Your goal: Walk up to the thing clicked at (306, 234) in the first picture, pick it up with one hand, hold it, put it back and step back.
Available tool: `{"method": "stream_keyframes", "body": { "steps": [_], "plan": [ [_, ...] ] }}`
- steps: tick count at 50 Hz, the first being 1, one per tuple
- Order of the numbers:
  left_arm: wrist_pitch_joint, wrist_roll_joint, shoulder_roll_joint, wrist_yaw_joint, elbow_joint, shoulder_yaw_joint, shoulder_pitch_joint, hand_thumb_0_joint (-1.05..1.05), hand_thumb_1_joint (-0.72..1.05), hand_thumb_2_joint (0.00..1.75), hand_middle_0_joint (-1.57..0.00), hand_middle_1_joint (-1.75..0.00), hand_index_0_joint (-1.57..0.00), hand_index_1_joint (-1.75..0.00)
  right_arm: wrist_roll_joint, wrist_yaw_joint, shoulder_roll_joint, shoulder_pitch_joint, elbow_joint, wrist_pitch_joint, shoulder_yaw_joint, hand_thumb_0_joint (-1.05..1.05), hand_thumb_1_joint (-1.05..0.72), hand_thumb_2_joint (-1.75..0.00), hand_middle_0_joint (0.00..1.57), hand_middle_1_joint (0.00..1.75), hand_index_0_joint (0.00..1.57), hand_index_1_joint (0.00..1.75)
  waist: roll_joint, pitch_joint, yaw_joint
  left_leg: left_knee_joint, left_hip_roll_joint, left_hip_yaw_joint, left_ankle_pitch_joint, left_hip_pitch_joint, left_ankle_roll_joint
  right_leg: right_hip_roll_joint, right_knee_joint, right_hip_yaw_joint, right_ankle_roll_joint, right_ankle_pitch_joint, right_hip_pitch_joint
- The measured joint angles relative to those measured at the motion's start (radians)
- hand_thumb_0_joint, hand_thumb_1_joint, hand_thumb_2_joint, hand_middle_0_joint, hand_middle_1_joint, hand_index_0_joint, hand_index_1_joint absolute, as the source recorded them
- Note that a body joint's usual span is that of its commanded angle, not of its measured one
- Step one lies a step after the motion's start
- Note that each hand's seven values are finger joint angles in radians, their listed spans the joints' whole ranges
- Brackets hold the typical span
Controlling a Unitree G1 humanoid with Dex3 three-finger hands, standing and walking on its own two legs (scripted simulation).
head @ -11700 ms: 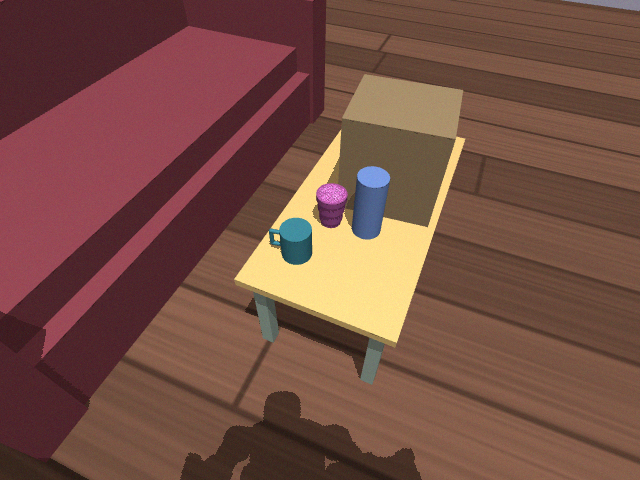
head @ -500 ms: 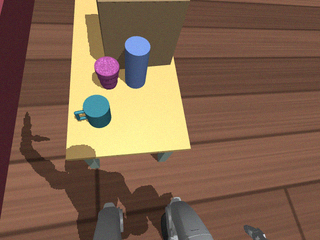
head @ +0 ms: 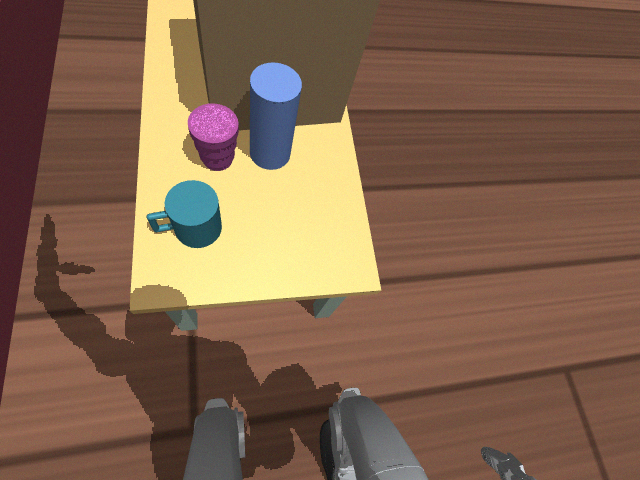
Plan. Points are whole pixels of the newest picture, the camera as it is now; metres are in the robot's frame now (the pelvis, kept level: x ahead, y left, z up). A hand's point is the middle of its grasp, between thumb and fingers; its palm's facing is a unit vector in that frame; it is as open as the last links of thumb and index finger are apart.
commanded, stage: go down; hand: left
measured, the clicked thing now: (185, 217) +0.54 +0.16 -0.24
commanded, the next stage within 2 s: none
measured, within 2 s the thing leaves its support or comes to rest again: neither
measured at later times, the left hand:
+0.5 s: hand out of the picture +0.45 +0.35 +0.06, palm faces +0.11 -0.99 -0.02, open 16.5 cm
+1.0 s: hand out of the picture +0.45 +0.35 +0.07, palm faces +0.11 -0.99 -0.01, open 16.6 cm
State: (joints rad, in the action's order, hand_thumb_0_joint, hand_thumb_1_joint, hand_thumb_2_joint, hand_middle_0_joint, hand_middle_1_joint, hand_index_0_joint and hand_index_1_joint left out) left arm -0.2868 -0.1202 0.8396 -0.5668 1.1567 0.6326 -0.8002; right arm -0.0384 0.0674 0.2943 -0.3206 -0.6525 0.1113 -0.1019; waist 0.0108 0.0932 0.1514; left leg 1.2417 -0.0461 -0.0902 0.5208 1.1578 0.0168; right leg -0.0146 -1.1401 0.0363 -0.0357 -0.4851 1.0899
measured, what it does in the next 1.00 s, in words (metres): stands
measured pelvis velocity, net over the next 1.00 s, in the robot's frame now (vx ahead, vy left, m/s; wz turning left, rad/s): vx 0.01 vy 0.00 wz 0.00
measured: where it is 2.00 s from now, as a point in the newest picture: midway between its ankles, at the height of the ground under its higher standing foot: outside the picture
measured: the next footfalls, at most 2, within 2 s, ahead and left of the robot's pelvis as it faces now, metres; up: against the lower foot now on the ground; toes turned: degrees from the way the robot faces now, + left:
none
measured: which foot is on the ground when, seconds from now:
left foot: down 0.00-1.00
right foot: down 0.00-1.00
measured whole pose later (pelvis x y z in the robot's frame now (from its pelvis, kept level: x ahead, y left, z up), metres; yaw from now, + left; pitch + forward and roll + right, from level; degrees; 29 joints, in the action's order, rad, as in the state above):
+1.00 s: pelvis +0.01 +0.00 +0.00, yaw +0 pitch +26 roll -5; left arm -0.31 -0.18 0.85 -0.63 1.13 0.67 -0.76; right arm -0.02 0.08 0.30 -0.31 -0.65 0.12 -0.11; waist 0.01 0.10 0.15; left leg 1.25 -0.05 -0.10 0.53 1.17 0.02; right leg -0.02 -1.15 0.04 -0.03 -0.50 1.10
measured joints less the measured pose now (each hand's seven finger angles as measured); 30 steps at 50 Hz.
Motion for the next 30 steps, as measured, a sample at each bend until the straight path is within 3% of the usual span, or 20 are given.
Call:
{"method": "stream_keyframes", "body": {
  "steps": [18, 30],
  "plan": [
    [-0.012, -0.028, -0.007, -0.029, -0.028, 0.03, 0.046, -0.01, -0.29, 0.09, -0.03, -0.04, -0.02, -0.04, 0.01, 0.008, 0.005, 0.0, 0.002, 0.003, 0.0, 0.0, -0.89, -0.9, 0.21, 0.3, 0.2, 0.3, 0.001, 0.008, -0.002, -0.011, -0.003, 0.0, 0.006, -0.014, 0.003, -0.003, 0.009, 0.0, 0.003, -0.006, -0.012],
    [-0.043, -0.047, -0.013, -0.06, -0.032, 0.027, 0.033, -0.01, -0.3, 0.09, -0.03, -0.04, -0.02, -0.04, 0.004, 0.008, 0.009, 0.032, -0.003, 0.011, 0.001, 0.0, -0.9, -0.9, 0.21, 0.3, 0.2, 0.3, 0.003, -0.002, -0.011, 0.011, 0.002, -0.008, 0.009, 0.017, 0.006, 0.002, -0.016, 0.007, 0.005, -0.014, 0.017]
  ]
}}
